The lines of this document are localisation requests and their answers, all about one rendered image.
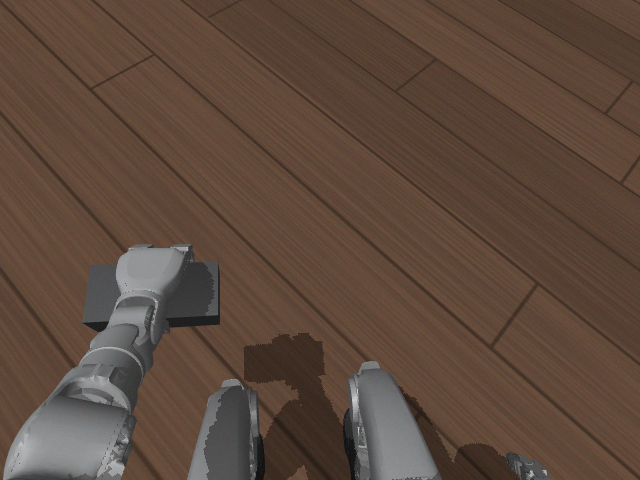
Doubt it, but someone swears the carton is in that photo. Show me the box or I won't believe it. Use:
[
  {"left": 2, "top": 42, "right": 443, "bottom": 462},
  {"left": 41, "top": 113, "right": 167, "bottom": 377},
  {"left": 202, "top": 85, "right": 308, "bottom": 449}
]
[{"left": 82, "top": 262, "right": 220, "bottom": 332}]

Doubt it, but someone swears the right robot foot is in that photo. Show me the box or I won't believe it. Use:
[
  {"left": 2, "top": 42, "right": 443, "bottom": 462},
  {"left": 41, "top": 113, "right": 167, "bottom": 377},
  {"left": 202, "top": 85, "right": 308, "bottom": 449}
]
[{"left": 343, "top": 409, "right": 370, "bottom": 480}]

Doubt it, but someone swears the left robot arm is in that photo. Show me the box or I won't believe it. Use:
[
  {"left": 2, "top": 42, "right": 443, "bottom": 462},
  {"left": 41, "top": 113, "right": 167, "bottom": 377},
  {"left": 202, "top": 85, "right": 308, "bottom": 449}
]
[{"left": 3, "top": 290, "right": 168, "bottom": 480}]

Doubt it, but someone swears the left robot hand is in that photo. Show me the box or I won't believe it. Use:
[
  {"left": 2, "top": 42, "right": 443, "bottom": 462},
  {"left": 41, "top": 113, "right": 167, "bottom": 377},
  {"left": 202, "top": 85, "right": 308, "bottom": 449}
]
[{"left": 116, "top": 244, "right": 195, "bottom": 334}]

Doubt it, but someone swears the right robot hand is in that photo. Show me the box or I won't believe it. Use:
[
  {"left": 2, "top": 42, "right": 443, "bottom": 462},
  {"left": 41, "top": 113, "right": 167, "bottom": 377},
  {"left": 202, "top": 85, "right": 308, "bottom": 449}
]
[{"left": 506, "top": 452, "right": 555, "bottom": 480}]

